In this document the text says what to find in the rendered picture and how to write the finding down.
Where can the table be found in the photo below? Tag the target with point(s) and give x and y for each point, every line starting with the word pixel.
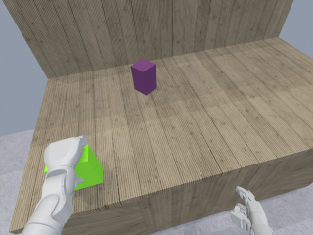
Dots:
pixel 233 107

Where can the left robot forearm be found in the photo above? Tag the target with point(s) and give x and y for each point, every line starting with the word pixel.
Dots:
pixel 55 206

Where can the robot right hand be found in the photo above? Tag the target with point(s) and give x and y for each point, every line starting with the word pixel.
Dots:
pixel 253 213

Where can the sponge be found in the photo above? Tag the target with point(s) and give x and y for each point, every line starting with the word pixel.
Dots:
pixel 88 168

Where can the robot left hand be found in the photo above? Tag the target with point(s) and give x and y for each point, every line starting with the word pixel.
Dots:
pixel 66 152

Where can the right robot forearm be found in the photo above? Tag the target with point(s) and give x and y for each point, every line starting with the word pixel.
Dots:
pixel 260 229

